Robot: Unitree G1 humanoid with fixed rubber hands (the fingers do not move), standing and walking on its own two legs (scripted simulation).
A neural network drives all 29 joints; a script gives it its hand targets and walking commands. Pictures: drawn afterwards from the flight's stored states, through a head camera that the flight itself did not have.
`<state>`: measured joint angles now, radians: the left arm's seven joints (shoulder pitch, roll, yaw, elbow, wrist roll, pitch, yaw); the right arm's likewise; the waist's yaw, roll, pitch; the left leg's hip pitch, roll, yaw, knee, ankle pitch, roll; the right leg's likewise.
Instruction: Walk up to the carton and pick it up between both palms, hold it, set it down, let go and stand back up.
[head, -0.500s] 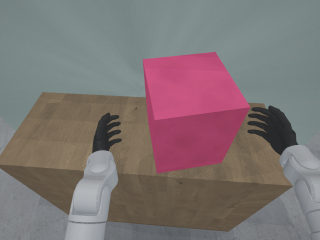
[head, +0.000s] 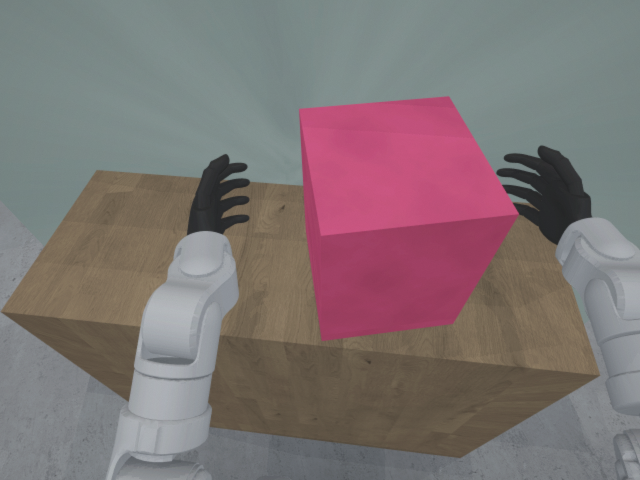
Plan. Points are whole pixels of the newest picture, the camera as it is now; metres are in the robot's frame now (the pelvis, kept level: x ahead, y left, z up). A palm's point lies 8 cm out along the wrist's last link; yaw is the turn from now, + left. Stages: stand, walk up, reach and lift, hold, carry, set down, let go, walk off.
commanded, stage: reach and lift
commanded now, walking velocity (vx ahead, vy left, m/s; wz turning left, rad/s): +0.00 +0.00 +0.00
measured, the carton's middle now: (382, 224) +0.43 -0.02 +0.05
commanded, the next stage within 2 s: none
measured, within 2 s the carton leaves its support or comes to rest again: neither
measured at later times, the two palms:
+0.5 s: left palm (205, 179) +0.37 +0.18 +0.18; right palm (543, 154) +0.45 -0.20 +0.17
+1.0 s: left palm (226, 210) +0.38 +0.17 +0.12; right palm (518, 176) +0.46 -0.19 +0.13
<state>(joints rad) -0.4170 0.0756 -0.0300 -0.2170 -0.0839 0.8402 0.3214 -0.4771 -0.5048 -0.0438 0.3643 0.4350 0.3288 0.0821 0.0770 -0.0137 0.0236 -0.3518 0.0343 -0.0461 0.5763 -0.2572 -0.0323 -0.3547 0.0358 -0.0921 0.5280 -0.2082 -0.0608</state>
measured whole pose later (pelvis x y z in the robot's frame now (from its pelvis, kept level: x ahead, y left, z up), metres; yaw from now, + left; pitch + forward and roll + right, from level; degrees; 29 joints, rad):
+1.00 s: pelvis +0.02 +0.01 +0.00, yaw +0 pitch +4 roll -1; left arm -0.56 0.04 -0.01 0.09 -0.08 0.65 0.32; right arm -0.79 -0.43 -0.03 0.81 0.31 0.20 0.10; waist 0.09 -0.01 0.04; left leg -0.36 0.04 -0.05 0.55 -0.26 -0.03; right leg -0.35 0.04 -0.09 0.47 -0.20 -0.06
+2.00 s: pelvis +0.02 +0.00 +0.00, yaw +0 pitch +6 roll -1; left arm -0.57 -0.11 -0.01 0.43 -0.01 0.26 0.33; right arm -0.78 -0.33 -0.03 1.05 0.25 -0.02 0.04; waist 0.10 -0.01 -0.01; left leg -0.38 0.05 -0.05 0.55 -0.26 -0.03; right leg -0.37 0.05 -0.09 0.47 -0.20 -0.06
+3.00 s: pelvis +0.02 +0.00 +0.00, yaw +0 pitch +6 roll -1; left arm -0.58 -0.09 0.00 0.47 -0.01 0.24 0.36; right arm -0.78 -0.27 -0.03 1.04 0.23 0.00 0.00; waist 0.09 -0.01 -0.02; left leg -0.38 0.05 -0.05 0.55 -0.27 -0.03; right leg -0.37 0.05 -0.09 0.47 -0.20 -0.06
